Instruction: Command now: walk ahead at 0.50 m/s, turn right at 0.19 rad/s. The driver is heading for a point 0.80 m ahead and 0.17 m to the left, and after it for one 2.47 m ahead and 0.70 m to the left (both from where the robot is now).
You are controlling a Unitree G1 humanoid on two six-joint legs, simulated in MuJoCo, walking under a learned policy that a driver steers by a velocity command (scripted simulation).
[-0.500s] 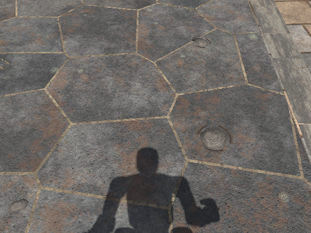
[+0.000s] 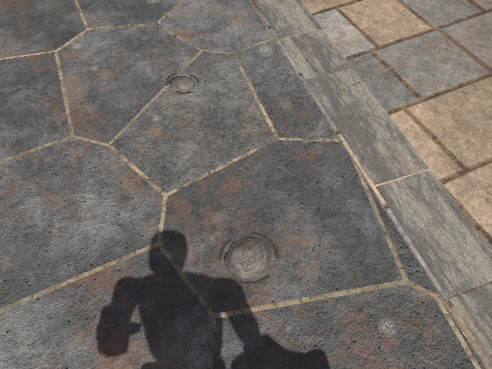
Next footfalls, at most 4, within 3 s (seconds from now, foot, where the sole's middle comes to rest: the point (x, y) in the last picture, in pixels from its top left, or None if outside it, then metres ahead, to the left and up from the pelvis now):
0.50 left None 0.43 0.16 -0.76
0.96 right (239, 260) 0.75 0.05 -0.76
1.50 left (132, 219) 0.91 0.39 -0.76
2.02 right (174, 136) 1.26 0.28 -0.76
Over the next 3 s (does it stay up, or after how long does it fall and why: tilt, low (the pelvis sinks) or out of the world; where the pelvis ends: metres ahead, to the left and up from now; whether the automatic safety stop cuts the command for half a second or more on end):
stays up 1.53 0.55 0.01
